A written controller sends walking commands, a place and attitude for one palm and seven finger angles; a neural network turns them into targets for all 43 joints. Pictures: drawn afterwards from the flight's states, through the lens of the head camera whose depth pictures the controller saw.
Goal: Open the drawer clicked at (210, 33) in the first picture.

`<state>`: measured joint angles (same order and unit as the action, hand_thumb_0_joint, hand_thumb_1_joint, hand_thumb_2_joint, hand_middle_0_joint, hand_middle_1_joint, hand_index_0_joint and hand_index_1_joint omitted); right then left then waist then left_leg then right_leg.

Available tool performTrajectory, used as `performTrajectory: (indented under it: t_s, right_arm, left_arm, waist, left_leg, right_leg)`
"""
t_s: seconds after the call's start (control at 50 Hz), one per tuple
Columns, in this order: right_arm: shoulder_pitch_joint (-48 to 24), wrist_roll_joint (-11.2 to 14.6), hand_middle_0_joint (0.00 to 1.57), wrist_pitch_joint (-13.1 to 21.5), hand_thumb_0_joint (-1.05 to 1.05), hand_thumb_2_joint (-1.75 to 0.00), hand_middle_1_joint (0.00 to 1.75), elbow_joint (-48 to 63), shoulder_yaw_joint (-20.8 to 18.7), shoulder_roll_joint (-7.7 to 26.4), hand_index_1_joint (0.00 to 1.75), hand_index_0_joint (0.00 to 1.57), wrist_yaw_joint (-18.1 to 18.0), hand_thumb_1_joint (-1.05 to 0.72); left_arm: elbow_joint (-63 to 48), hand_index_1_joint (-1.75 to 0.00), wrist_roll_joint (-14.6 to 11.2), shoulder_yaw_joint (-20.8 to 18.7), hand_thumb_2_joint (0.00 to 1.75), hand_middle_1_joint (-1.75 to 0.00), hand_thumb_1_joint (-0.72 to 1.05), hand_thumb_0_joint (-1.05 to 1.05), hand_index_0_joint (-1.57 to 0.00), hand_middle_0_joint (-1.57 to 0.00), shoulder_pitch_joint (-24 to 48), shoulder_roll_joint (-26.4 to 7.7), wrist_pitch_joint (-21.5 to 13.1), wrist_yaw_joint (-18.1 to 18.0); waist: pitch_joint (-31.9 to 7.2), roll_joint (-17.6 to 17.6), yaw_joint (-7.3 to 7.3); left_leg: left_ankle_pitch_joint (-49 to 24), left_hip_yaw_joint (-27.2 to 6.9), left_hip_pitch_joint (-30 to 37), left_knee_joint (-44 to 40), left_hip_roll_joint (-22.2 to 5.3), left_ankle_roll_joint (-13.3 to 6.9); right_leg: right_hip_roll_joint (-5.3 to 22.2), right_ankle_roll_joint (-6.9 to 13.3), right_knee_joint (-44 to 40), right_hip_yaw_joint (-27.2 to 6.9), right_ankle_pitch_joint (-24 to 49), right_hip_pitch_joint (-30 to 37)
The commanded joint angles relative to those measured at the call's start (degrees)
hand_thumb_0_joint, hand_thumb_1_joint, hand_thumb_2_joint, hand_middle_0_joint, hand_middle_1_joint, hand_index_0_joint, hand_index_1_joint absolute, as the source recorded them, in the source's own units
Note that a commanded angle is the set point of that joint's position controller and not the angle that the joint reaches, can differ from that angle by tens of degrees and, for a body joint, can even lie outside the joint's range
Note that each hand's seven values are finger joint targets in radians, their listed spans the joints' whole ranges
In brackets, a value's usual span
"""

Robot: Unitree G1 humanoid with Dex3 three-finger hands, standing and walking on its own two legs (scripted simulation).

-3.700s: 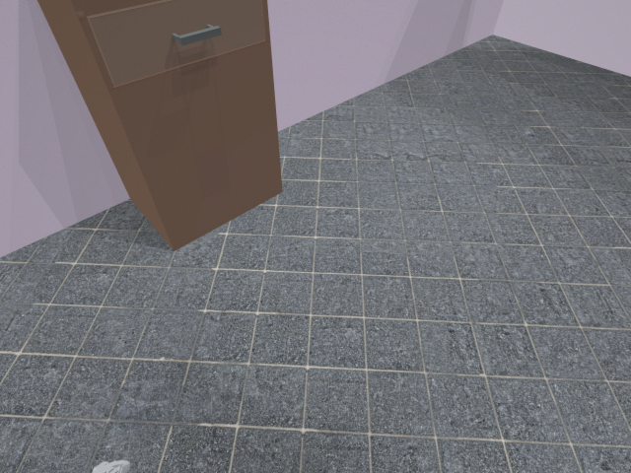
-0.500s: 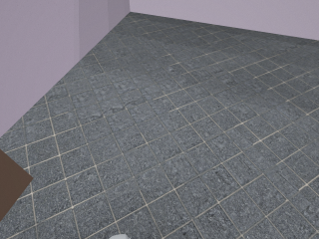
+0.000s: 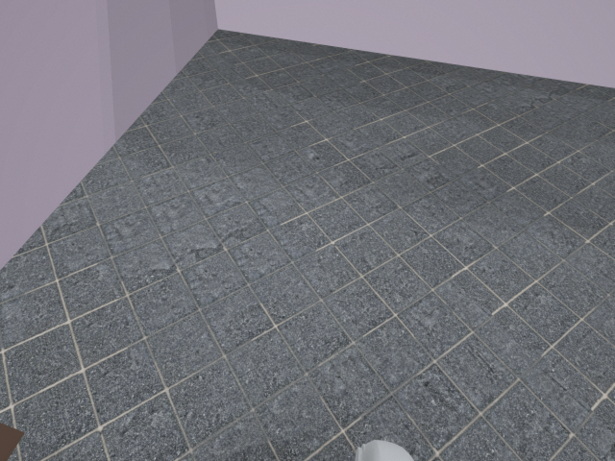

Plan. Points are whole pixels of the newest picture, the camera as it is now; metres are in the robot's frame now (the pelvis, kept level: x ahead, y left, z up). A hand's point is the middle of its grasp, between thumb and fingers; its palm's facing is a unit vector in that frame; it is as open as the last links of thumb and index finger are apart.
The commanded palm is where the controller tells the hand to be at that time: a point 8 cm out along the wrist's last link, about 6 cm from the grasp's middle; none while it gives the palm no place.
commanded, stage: turn to face it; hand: left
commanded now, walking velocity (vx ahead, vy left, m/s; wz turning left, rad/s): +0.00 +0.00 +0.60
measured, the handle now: out of the picture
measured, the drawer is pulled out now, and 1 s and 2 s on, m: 0.00 0.00 0.00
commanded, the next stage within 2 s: none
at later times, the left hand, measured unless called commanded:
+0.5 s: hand (182, 457) +0.15 +0.19 -0.17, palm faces +0.25 -0.95 -0.20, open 7.3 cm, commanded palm none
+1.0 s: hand out of the picture +0.09 +0.24 -0.15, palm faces +0.50 -0.82 -0.28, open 7.4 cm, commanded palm none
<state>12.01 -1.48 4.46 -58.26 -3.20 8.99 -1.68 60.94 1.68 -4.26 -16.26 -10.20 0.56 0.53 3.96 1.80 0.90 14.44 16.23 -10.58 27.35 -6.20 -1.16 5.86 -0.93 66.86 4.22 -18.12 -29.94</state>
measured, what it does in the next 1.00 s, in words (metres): steps on the spot, turning left: right foot, then left foot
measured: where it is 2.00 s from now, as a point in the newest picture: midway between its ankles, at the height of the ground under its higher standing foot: outside the picture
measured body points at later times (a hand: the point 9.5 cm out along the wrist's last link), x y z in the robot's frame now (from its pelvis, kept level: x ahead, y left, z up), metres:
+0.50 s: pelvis +0.09 -0.01 -0.01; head +0.11 +0.00 +0.44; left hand +0.14 +0.24 -0.16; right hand +0.19 -0.24 -0.16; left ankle +0.09 +0.10 -0.72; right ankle +0.12 -0.14 -0.74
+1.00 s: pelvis +0.09 -0.01 +0.00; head +0.13 +0.01 +0.45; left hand +0.06 +0.28 -0.13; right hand +0.27 -0.20 -0.15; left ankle +0.10 +0.11 -0.74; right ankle +0.16 -0.15 -0.70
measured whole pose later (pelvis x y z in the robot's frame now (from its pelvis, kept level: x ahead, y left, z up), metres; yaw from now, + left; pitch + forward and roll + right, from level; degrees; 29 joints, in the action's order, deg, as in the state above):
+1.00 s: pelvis +0.09 -0.01 +0.00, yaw +30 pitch +1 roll -1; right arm 12.1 -1.6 -2.3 -52.7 -3.7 12.2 0.5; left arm 51.2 0.7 -4.2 -7.4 -13.6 3.3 -1.2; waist 3.9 -1.1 -2.5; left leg 7.9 -4.5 -19.1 26.6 3.6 -2.3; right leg 2.9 -5.4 49.3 -0.3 -24.6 -22.5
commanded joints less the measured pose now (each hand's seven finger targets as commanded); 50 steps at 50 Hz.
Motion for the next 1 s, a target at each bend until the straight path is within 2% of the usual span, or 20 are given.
performTrajectory:
  t_s: [0.0,0.06,0.12,0.14,0.16,0.18,0.2,0.22,0.26,0.34,0.44,0.48,0.5,0.52,0.54,0.56,0.6,0.68,0.88,0.98]
  right_arm:
    - [4.51,-0.08,0.2,-0.11,0.0,-0.9,0.3,-0.44,-0.32,6.42,0.3,0.2,0.28,-0.9]
    - [6.0,0.08,0.2,-1.05,0.0,-0.9,0.3,-1.69,-0.6,7.33,0.3,0.2,0.45,-0.9]
    - [5.81,0.4,0.2,-2.06,0.0,-0.9,0.3,-1.95,-0.72,7.57,0.3,0.2,0.66,-0.9]
    - [6.22,0.67,0.2,-2.31,0.0,-0.9,0.3,-1.74,-0.62,6.15,0.3,0.2,0.91,-0.9]
    - [7.74,0.86,0.2,-2.63,0.0,-0.9,0.3,-0.62,-0.26,2.9,0.3,0.2,1.26,-0.9]
    - [7.25,1.25,0.2,-3.87,0.0,-0.9,0.3,1.01,-0.46,3.12,0.3,0.2,1.01,-0.9]
    - [5.49,1.07,0.2,-4.63,0.0,-0.9,0.3,1.1,-0.29,2.51,0.3,0.2,0.72,-0.9]
    - [4.92,0.94,0.2,-5.02,0.0,-0.9,0.3,0.97,-0.41,2.9,0.3,0.2,0.88,-0.9]
    - [5.11,0.78,0.2,-5.63,0.0,-0.9,0.3,0.33,-1.09,4.04,0.3,0.2,1.42,-0.9]
    - [5.27,0.52,0.2,-6.72,0.0,-0.9,0.3,1.23,-1.47,2.92,0.3,0.2,2.29,-0.9]
    - [1.68,0.61,0.2,-6.23,0.0,-0.9,0.3,4.88,-1.59,3.8,0.3,0.2,2.97,-0.9]
    - [4.34,0.38,0.2,-5.95,0.0,-0.9,0.3,5.2,-2.11,5.71,0.3,0.2,3.0,-0.9]
    - [7.54,0.2,0.2,-5.58,0.0,-0.9,0.3,4.61,-2.71,8.48,0.3,0.2,3.08,-0.9]
    - [10.44,-0.17,0.2,-5.03,0.0,-0.9,0.3,5.0,-4.2,14.81,0.3,0.2,2.77,-0.9]
    - [12.23,-0.18,0.2,-5.07,0.0,-0.9,0.3,4.93,-4.81,18.69,0.3,0.2,2.09,-0.9]
    - [10.41,-0.08,0.2,-4.9,0.0,-0.9,0.3,5.01,-4.53,18.06,0.3,0.2,1.77,-0.9]
    - [3.49,0.0,0.2,-4.66,0.0,-0.9,0.3,7.35,-3.54,14.88,0.3,0.2,1.02,-0.9]
    - [0.97,0.47,0.2,-3.72,0.0,-0.9,0.3,8.83,-2.63,13.47,0.3,0.2,0.56,-0.9]
    - [3.05,0.13,0.2,-5.24,0.0,-0.9,0.3,8.38,-3.56,15.32,0.3,0.2,1.23,-0.9]
    - [-0.01,-0.02,0.2,-6.13,0.0,-0.9,0.3,9.35,-4.05,16.02,0.3,0.2,1.58,-0.9]
  left_arm:
    - [-3.73,-0.3,-0.24,0.47,0.9,-0.3,0.9,0.0,-0.2,-0.2,-1.27,1.19,-0.37,0.02]
    - [-4.11,-0.3,-0.11,1.0,0.9,-0.3,0.9,0.0,-0.2,-0.2,0.75,0.67,-1.4,-0.5]
    - [-3.44,-0.3,-0.17,0.64,0.9,-0.3,0.9,0.0,-0.2,-0.2,-1.56,-2.06,-2.19,-1.01]
    - [-2.99,-0.3,-0.12,0.06,0.9,-0.3,0.9,0.0,-0.2,-0.2,-3.78,-5.25,-2.74,-1.4]
    - [-2.54,-0.3,0.37,-0.98,0.9,-0.3,0.9,0.0,-0.2,-0.2,-5.88,-10.41,-3.2,-2.04]
    - [-3.42,-0.3,-0.21,-1.43,0.9,-0.3,0.9,0.0,-0.2,-0.2,-7.3,-13.49,-2.83,-2.02]
    - [-3.86,-0.3,-0.23,-1.22,0.9,-0.3,0.9,0.0,-0.2,-0.2,-4.96,-12.29,-2.67,-2.34]
    - [-4.52,-0.3,-0.2,-1.42,0.9,-0.3,0.9,0.0,-0.2,-0.2,-2.27,-10.81,-2.71,-2.69]
    - [-5.96,-0.3,-0.41,-0.46,0.9,-0.3,0.9,0.0,-0.2,-0.2,1.7,-8.47,-2.2,-2.86]
    - [-8.14,-0.3,0.07,-0.9,0.9,-0.3,0.9,0.0,-0.2,-0.2,5.39,-7.59,-1.58,-3.09]
    - [-9.53,-0.3,0.31,-1.97,0.9,-0.3,0.9,0.0,-0.2,-0.2,6.18,-10.33,-0.59,-2.91]
    - [-9.9,-0.3,-0.13,-2.16,0.9,-0.3,0.9,0.0,-0.2,-0.2,6.75,-10.65,-0.02,-2.61]
    - [-10.64,-0.3,-0.7,-1.98,0.9,-0.3,0.9,0.0,-0.2,-0.2,6.4,-9.69,0.52,-2.35]
    - [-12.87,-0.3,-1.18,-1.58,0.9,-0.3,0.9,0.0,-0.2,-0.2,6.89,-6.21,0.96,-1.82]
    - [-15.45,-0.3,-0.78,-0.94,0.9,-0.3,0.9,0.0,-0.2,-0.2,10.66,-5.31,1.29,-1.88]
    - [-15.61,-0.3,-0.37,-1.12,0.9,-0.3,0.9,0.0,-0.2,-0.2,11.61,-6.34,1.47,-1.76]
    - [-14.04,-0.3,-0.18,-1.82,0.9,-0.3,0.9,0.0,-0.2,-0.2,11.16,-6.72,1.37,-1.43]
    - [-11.71,-0.3,-0.48,-1.84,0.9,-0.3,0.9,0.0,-0.2,-0.2,6.51,-7.75,1.14,-1.03]
    - [-14.66,-0.3,-1.0,-1.19,0.9,-0.3,0.9,0.0,-0.2,-0.2,10.32,-8.37,1.35,-1.84]
    - [-14.61,-0.3,-1.41,-0.91,0.9,-0.3,0.9,0.0,-0.2,-0.2,6.73,-8.12,1.17,-2.16]
  waist:
    - [1.25,-9.91,-0.16]
    - [-1.45,-10.16,-1.21]
    - [-4.39,-7.51,0.87]
    - [-7.07,-2.59,1.93]
    - [-10.42,9.96,2.29]
    - [-11.18,12.44,2.86]
    - [-9.18,11.48,2.75]
    - [-8.12,13.73,2.16]
    - [-6.69,9.08,0.17]
    - [-3.96,9.56,-1.66]
    - [-2.63,11.08,-0.74]
    - [-4.34,5.77,-2.56]
    - [-6.1,-2.78,-4.19]
    - [-5.38,-21.32,-5.76]
    - [-5.94,-23.35,-7.43]
    - [-6.55,-15.63,-6.14]
    - [-5.38,-15.29,-3.94]
    - [-9.1,-8.1,-1.85]
    - [-6.94,-9.39,-4.05]
    - [-7.6,-11.51,-2.48]
  left_leg:
    - [-20.11,-6.01,-4.92,-13.98,-12.26,-5.62]
    - [-24.71,-8.26,-0.97,-8.18,-10.89,-5.89]
    - [-20.44,-9.93,-1.36,-1.02,-7.79,-2.5]
    - [-12.43,-8.88,-5.0,4.56,-5.49,-0.05]
    - [6.0,-4.89,-15.06,15.48,0.6,2.85]
    - [23.06,-8.93,-16.02,26.54,2.44,3.44]
    - [22.74,-13.32,-17.73,33.2,1.59,3.43]
    - [19.94,-14.2,-20.37,37.37,0.54,3.69]
    - [14.27,-14.21,-20.77,41.27,-0.07,4.43]
    - [10.33,-11.66,-17.71,33.58,0.07,5.04]
    - [8.88,-8.86,-13.65,17.41,0.61,4.3]
    - [1.27,-7.81,-6.69,8.35,1.82,3.94]
    - [-6.21,-10.54,-0.27,1.26,1.02,3.13]
    - [-20.08,-31.88,3.25,-6.23,-11.91,-2.85]
    - [-25.8,-41.61,2.04,-10.4,-19.63,-9.26]
    - [-17.94,-39.72,1.27,-10.74,-19.15,-10.46]
    - [-11.5,-35.32,-1.1,-10.19,-12.61,-6.97]
    - [-23.89,-27.88,4.03,-7.96,-7.45,-6.23]
    - [-16.52,-37.01,3.59,-8.73,-7.06,-9.4]
    - [-12.09,-40.6,-2.52,-8.24,-4.88,-8.56]
  right_leg:
    - [1.85,-0.88,-16.4,0.18,4.11,4.84]
    - [-0.82,-1.39,-27.7,3.28,6.13,10.23]
    - [-1.69,-1.99,-39.13,4.62,14.63,19.04]
    - [3.03,-1.26,-41.15,0.23,23.71,25.87]
    - [15.28,2.65,-41.68,-10.48,39.26,34.71]
    - [23.18,8.37,-45.11,-13.92,44.82,31.81]
    - [22.39,10.17,-45.86,-12.15,43.59,29.21]
    - [20.94,9.74,-46.24,-10.62,41.28,27.89]
    - [17.74,7.84,-46.16,-4.13,34.58,25.5]
    - [15.79,6.05,-47.87,3.63,22.41,19.01]
    - [17.12,5.79,-42.93,6.07,18.79,18.73]
    - [15.74,3.67,-36.57,8.19,13.88,16.56]
    - [13.07,1.28,-28.42,9.55,8.17,12.38]
    - [4.48,-3.89,-14.7,11.13,-13.09,-0.3]
    - [1.01,-4.56,-2.63,4.0,-22.78,-4.48]
    - [2.23,-3.37,2.15,-1.05,-17.67,-4.95]
    - [2.25,-3.77,4.91,-3.31,-8.54,-6.99]
    - [0.98,-4.78,1.95,-3.9,-1.43,-3.82]
    - [-1.88,-4.79,-14.0,-5.04,-6.8,0.66]
    - [-4.47,-3.17,-24.79,-4.77,-6.79,10.17]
